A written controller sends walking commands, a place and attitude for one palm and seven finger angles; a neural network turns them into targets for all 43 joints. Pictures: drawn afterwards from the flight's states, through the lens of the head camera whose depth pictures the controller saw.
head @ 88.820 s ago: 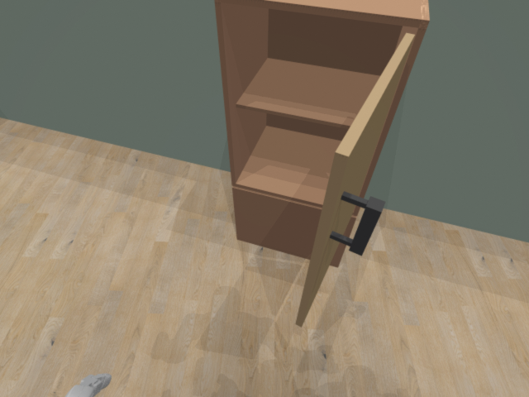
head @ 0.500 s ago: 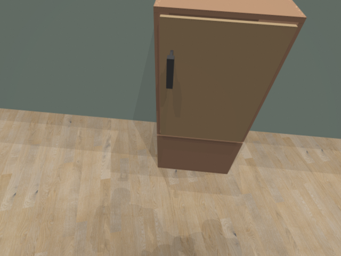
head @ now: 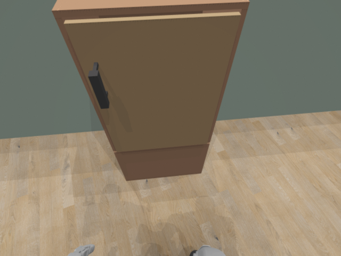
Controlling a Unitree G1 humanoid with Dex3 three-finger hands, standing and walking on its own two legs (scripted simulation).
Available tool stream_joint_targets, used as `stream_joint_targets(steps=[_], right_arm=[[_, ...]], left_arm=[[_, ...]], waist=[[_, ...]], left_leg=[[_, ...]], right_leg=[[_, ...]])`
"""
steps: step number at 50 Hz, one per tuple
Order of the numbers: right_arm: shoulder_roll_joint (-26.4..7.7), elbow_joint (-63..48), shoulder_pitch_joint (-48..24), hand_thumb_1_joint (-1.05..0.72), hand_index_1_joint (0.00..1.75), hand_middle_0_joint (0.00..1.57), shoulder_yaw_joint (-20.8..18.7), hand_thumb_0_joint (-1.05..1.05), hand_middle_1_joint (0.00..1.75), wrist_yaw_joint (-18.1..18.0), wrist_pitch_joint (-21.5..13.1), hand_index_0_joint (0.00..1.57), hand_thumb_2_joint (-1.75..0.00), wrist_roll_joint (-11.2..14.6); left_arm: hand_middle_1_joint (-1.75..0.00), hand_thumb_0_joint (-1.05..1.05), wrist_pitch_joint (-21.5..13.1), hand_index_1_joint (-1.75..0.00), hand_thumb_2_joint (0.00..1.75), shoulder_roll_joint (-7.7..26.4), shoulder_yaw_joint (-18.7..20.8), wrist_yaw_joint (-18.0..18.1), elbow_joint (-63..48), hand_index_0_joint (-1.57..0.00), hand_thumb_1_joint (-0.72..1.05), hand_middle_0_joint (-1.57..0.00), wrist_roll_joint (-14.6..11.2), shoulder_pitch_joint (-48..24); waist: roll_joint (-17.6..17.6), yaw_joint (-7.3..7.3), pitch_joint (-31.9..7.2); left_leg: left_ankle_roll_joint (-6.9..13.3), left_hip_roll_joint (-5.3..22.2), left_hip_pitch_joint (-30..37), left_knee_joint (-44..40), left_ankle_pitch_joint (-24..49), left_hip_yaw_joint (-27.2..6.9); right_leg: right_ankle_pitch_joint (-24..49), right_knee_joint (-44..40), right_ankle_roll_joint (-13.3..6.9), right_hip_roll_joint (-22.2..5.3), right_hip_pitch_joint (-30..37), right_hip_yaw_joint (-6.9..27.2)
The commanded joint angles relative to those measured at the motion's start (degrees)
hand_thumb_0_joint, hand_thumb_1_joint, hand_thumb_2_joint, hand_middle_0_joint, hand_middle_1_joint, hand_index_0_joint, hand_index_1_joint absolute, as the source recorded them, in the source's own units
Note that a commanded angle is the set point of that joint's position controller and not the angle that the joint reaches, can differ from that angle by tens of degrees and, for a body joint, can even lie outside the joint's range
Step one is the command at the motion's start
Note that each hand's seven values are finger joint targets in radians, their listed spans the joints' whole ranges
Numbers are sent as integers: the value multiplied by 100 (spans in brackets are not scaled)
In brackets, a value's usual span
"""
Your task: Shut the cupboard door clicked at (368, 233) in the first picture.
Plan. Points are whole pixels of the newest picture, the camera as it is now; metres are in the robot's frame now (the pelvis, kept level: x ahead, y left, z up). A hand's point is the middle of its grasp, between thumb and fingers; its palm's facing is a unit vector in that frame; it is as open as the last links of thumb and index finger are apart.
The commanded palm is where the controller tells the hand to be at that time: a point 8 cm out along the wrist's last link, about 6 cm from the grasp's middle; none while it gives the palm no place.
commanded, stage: take the last steps up to it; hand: left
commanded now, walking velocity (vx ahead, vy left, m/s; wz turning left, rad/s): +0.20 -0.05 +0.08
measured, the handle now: (100, 85) +0.55 +0.21 +0.06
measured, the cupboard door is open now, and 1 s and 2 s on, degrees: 0 0 0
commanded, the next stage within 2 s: come to a stop and stand still in 0.16 s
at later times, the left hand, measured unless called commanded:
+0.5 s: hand out of the picture +0.11 +0.12 -0.16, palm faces +0.11 -0.98 -0.15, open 7.3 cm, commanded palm none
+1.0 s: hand out of the picture +0.15 +0.17 -0.15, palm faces +0.01 -0.97 -0.22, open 7.4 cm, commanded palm none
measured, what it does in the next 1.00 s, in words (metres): steps on the spot: left foot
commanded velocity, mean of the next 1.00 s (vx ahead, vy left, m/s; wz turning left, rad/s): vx -0.05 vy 0.01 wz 0.02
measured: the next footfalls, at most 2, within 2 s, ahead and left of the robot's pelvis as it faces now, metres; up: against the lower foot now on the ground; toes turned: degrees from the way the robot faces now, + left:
left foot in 0.34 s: +0.18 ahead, +0.07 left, +0.00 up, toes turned +9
left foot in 1.46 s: +0.09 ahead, +0.09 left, +0.00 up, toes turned +5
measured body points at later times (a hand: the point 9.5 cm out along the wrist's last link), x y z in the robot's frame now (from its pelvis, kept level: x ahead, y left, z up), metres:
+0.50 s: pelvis +0.13 -0.04 +0.02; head +0.14 -0.02 +0.47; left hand +0.11 +0.17 -0.15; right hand +0.23 -0.24 -0.12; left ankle +0.14 +0.07 -0.72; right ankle +0.08 -0.11 -0.72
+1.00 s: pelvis +0.07 -0.01 +0.01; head +0.06 -0.01 +0.46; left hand +0.15 +0.22 -0.14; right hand +0.09 -0.25 -0.14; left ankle +0.14 +0.07 -0.72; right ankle +0.08 -0.11 -0.72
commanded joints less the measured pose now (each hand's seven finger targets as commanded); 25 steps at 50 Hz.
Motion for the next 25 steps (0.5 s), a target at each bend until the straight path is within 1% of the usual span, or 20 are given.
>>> stream_joint_targets(steps=[1, 2, 3, 4, 5, 7, 8, 12, 13, 14, 15, 16, 17, 18, 19, 20, 21, 22, 23, 25], right_arm=[[-413, -707, -513, -90, 30, 20, -136, 0, 30, -31, -144, 20, -90, 101], [-387, -642, -536, -90, 30, 20, -131, 0, 30, -46, -174, 20, -90, 78], [-464, -575, -557, -90, 30, 20, -143, 0, 30, -59, -155, 20, -90, 50], [-386, -527, -477, -90, 30, 20, -146, 0, 30, -45, -108, 20, -90, 21], [-275, -477, -442, -90, 30, 20, -112, 0, 30, -32, -59, 20, -90, -8], [-127, -431, -317, -90, 30, 20, -76, 0, 30, -16, 32, 20, -90, -29], [-64, -454, -390, -90, 30, 20, -72, 0, 30, -3, 50, 20, -90, -42], [-12, -609, -834, -90, 30, 20, -26, 0, 30, 45, -15, 20, -90, -16], [-17, -602, -909, -90, 30, 20, -12, 0, 30, 36, -38, 20, -90, -13], [-12, -544, -869, -90, 30, 20, 11, 0, 30, 20, -75, 20, -90, -3], [-45, -474, -808, -90, 30, 20, 59, 0, 30, -3, -108, 20, -90, 3], [-178, -426, -717, -90, 30, 20, 79, 0, 30, -26, -178, 20, -90, 12], [-424, -425, -698, -90, 30, 20, 79, 0, 30, -93, -221, 20, -90, 17], [-561, -444, -860, -90, 30, 20, 73, 0, 30, -151, -170, 20, -90, 49], [-588, -464, -1008, -90, 30, 20, 41, 0, 30, -163, -95, 20, -90, 53], [-514, -479, -1215, -90, 30, 20, 78, 0, 30, -201, -76, 20, -90, 86], [-504, -489, -1229, -90, 30, 20, 84, 0, 30, -231, -35, 20, -90, 108], [-556, -518, -1194, -90, 30, 20, 48, 0, 30, -241, 11, 20, -90, 123], [-594, -527, -1242, -90, 30, 20, 18, 0, 30, -245, 53, 20, -90, 104], [-676, -594, -1204, -90, 30, 20, -52, 0, 30, -258, 113, 20, -90, 84]], left_arm=[[-30, 0, -153, -30, 90, 1194, 261, 273, 384, -20, 90, -20, -118, 1753], [-30, 0, -169, -30, 90, 965, 185, 296, 296, -20, 90, -20, -105, 1349], [-30, 0, -181, -30, 90, 715, 99, 320, 218, -20, 90, -20, -119, 1067], [-30, 0, -193, -30, 90, 554, 48, 352, 174, -20, 90, -20, -114, 833], [-30, 0, -220, -30, 90, 383, -9, 354, 143, -20, 90, -20, -96, 705], [-30, 0, -253, -30, 90, 268, -73, 361, 156, -20, 90, -20, -67, 600], [-30, 0, -262, -30, 90, 173, -68, 365, 170, -20, 90, -20, -57, 651], [-30, 0, -291, -30, 90, 310, -65, 360, 314, -20, 90, -20, -59, 817], [-30, 0, -285, -30, 90, 294, -70, 364, 351, -20, 90, -20, -73, 866], [-30, 0, -280, -30, 90, 245, -94, 376, 392, -20, 90, -20, -79, 869], [-30, 0, -267, -30, 90, 181, -130, 393, 417, -20, 90, -20, -137, 843], [-30, 0, -262, -30, 90, 59, -186, 418, 440, -20, 90, -20, -157, 957], [-30, 0, -227, -30, 90, -65, -232, 470, 434, -20, 90, -20, -188, 1131], [-30, 0, -177, -30, 90, -80, -265, 522, 453, -20, 90, -20, -187, 1180], [-30, 0, -106, -30, 90, -88, -263, 555, 446, -20, 90, -20, -112, 1173], [-30, 0, -65, -30, 90, 10, -253, 554, 502, -20, 90, -20, -116, 1216], [-30, 0, -26, -30, 90, 115, -239, 566, 506, -20, 90, -20, -126, 1201], [-30, 0, 12, -30, 90, 210, -207, 563, 465, -20, 90, -20, -143, 1176], [-30, 0, 36, -30, 90, 247, -182, 567, 457, -20, 90, -20, -136, 1243], [-30, 0, 57, -30, 90, 298, -135, 589, 417, -20, 90, -20, -108, 1318]], waist=[[-1177, 811, -858], [-1309, 627, -855], [-1021, 476, -799], [-802, 317, -807], [-659, 190, -670], [-664, 22, -553], [-600, 38, -459], [-514, 152, -324], [-468, 182, -331], [-364, 147, -362], [-142, 113, -438], [202, 129, -645], [591, 225, -863], [526, 276, -843], [309, 268, -380], [542, 311, -408], [702, 287, -334], [806, 274, -338], [703, 319, -406], [423, 293, -719]], left_leg=[[564, -547, -3105, 3654, -300, -783], [517, -454, -3145, 3784, 75, -848], [479, -345, -2940, 3670, 315, -920], [462, -265, -2603, 3342, 409, -901], [429, -295, -2397, 3044, 499, -812], [381, -387, -2057, 2493, 661, -644], [372, -438, -2008, 2170, 751, -575], [382, -557, -1822, 751, 906, -466], [379, -607, -1635, 371, 1019, -454], [348, -663, -1302, -158, 1322, -453], [349, -703, -828, -717, 2087, -530], [454, -482, -265, -1031, 3688, -819], [700, -5, 59, -851, 5340, -1164], [857, 200, -40, -711, 5666, -1197], [851, 175, -343, -720, 5216, -1096], [828, 57, -269, -763, 5306, -1072], [831, -8, -258, -814, 5392, -1092], [827, -2, -305, -976, 5158, -1139], [850, 2, -283, -909, 5128, -1144], [861, 18, -10, -631, 5552, -1057]], right_leg=[[80, -2164, -823, -1817, 2876, 2470], [760, -1978, -829, -1673, 2676, 2276], [1313, -1877, -808, -1557, 2348, 1728], [1581, -1878, -845, -1435, 2022, 1255], [1821, -1961, -793, -1327, 1590, 950], [1625, -2152, -819, -1229, 1120, 658], [1478, -2233, -839, -1182, 1052, 643], [1345, -2199, -949, -1268, 1338, 787], [1340, -2108, -906, -1217, 1390, 806], [1637, -1850, -799, -1158, 1411, 770], [1962, -1565, -589, -980, 1326, 598], [2218, -1215, -258, -700, 1214, 407], [1718, -1139, 37, -454, 1243, 349], [1167, -1362, 164, -385, 1380, 347], [1081, -1462, 167, -361, 1317, 430], [1622, -1409, 170, -473, 1345, 460], [1813, -1325, 160, -513, 1374, 467], [1504, -1240, 129, -488, 1422, 473], [1582, -1182, 95, -493, 1446, 493], [2242, -976, 75, -544, 1469, 471]])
